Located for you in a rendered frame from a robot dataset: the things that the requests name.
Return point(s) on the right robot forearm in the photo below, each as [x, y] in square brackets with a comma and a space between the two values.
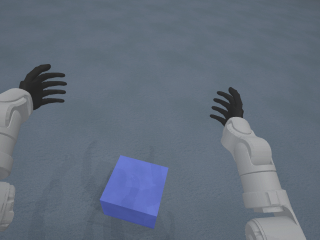
[260, 182]

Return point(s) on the left robot upper arm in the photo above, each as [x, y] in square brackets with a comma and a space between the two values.
[7, 196]

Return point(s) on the carton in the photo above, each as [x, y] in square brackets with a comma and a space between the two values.
[134, 191]

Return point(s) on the left robot hand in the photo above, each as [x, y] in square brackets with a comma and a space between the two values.
[33, 84]

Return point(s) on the right robot upper arm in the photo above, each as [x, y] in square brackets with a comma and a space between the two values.
[273, 228]

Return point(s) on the right robot hand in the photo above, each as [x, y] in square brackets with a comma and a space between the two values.
[234, 106]

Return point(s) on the left robot forearm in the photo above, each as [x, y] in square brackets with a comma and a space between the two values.
[16, 105]

